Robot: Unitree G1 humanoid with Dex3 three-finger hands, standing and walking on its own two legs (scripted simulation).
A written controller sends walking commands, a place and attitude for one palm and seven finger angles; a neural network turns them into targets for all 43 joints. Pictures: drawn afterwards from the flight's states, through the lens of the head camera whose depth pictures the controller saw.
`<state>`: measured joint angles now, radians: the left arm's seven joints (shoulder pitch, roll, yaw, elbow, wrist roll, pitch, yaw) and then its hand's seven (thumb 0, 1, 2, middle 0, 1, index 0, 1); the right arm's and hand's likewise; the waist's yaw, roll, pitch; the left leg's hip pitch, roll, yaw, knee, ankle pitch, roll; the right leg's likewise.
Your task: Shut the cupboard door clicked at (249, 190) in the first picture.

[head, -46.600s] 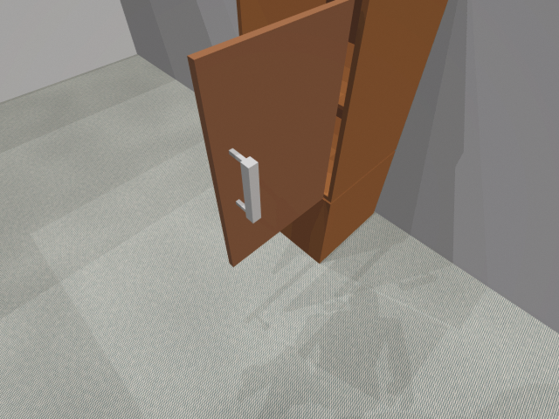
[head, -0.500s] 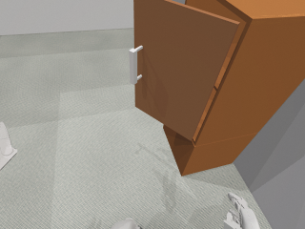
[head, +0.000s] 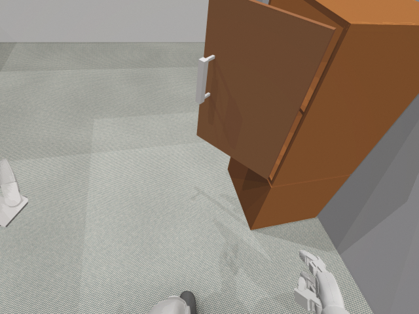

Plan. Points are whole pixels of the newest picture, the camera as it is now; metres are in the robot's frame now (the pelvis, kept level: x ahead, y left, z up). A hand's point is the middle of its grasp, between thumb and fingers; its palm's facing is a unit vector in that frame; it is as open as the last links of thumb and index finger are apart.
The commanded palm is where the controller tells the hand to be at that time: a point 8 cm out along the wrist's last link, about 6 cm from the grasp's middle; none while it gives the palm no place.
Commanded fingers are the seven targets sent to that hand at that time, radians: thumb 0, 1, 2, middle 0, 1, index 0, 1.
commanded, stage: stop stepping back and stand still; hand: left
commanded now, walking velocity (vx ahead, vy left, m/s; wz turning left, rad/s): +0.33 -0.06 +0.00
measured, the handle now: (205, 79) +0.86 +0.13 -0.01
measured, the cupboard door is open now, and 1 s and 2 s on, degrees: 38 38 38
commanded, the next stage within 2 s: let the arm hang, fingers relaxed in 1.62 s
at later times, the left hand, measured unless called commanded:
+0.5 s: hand out of the picture +0.05 +0.34 +0.21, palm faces +0.42 -0.87 -0.26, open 7.5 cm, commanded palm -0.03 +0.38 +0.20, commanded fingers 0.00 0.90 0.90 -0.20 -0.30 -0.20 -0.30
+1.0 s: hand out of the picture -0.01 +0.41 +0.19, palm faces +0.41 -0.83 -0.37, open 7.5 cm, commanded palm -0.09 +0.45 +0.20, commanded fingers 0.00 0.90 0.90 -0.20 -0.30 -0.20 -0.30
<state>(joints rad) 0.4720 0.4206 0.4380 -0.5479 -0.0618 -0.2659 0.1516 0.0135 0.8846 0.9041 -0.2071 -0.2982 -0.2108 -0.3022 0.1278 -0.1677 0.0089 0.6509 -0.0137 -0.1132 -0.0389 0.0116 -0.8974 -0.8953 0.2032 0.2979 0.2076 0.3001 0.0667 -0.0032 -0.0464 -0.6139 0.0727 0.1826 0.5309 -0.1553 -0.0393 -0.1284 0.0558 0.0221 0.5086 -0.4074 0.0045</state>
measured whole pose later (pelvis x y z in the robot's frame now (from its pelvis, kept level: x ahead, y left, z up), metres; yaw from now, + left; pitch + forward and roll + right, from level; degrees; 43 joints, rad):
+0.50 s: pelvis -0.18 +0.09 +0.02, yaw -2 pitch -4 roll -5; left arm 0.39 0.41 0.43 -0.56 -0.05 -0.10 0.15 0.02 0.89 0.91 -0.20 -0.30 -0.20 -0.30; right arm 0.26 -0.09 0.02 0.66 -0.01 -0.06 -0.01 0.02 -0.90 -0.90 0.20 0.30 0.21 0.30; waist -0.04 -0.06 0.01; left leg -0.38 0.07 0.03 0.55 -0.24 -0.03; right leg -0.49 0.11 -0.07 1.14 -0.40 -0.02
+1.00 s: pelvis -0.23 +0.15 +0.01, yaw -1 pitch -1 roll +0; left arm 0.48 0.45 0.43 -0.58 -0.05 -0.16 0.18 0.02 0.88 0.90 -0.21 -0.30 -0.21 -0.30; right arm 0.22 -0.17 -0.02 0.63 0.00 -0.07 -0.11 0.01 -0.90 -0.90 0.20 0.30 0.20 0.30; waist -0.02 -0.11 0.03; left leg -0.34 0.10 0.14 0.64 -0.27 -0.01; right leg -0.29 -0.02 -0.04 0.87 -0.50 -0.01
